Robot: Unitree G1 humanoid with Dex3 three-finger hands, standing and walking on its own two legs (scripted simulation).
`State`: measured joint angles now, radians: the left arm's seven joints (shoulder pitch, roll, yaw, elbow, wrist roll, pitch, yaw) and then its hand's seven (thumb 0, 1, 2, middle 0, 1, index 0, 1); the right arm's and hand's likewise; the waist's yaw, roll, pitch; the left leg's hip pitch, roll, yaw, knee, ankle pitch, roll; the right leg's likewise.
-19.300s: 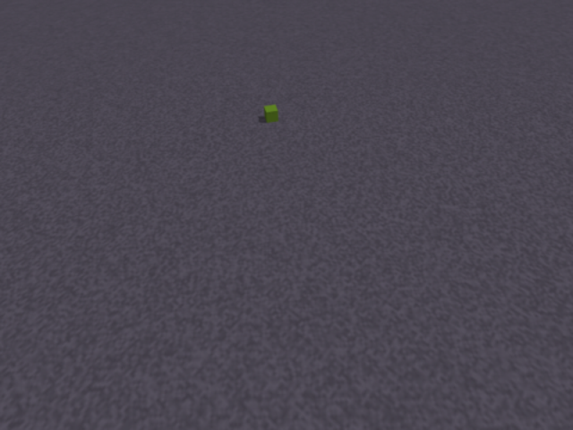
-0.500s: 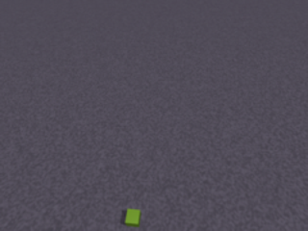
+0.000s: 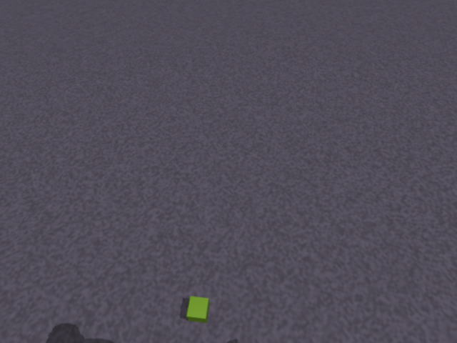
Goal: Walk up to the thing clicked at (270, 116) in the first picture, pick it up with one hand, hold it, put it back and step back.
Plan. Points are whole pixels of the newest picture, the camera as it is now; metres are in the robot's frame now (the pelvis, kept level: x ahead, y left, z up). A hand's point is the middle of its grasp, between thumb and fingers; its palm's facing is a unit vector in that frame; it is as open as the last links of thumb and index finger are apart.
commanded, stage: rise first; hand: left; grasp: from above
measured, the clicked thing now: (198, 309) +0.37 +0.15 -0.74
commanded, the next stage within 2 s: none
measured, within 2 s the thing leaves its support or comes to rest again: neither
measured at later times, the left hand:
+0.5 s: hand out of the picture +0.13 +0.25 -0.23, palm faces -0.18 -0.89 -0.42, open 13.8 cm
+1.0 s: hand out of the picture +0.21 +0.25 -0.42, palm faces -0.49 -0.51 -0.71, open 14.1 cm
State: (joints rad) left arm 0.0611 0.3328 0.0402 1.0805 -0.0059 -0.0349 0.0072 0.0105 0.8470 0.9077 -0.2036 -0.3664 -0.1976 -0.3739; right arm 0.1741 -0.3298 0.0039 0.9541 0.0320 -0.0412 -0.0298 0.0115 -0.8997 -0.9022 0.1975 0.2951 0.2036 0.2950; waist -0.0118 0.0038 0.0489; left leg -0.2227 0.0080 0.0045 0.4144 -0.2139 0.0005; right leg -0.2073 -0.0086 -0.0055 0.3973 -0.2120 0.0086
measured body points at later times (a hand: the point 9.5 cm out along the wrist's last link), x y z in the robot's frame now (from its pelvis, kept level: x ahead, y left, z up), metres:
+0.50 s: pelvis -0.01 +0.00 -0.09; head +0.08 +0.02 +0.35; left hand +0.13 +0.29 -0.20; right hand +0.14 -0.26 -0.18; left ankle +0.00 +0.12 -0.74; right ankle +0.00 -0.13 -0.74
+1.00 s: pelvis -0.06 +0.00 -0.26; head +0.12 +0.00 +0.15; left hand +0.23 +0.27 -0.38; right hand +0.14 -0.27 -0.38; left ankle +0.00 +0.12 -0.74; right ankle +0.00 -0.13 -0.74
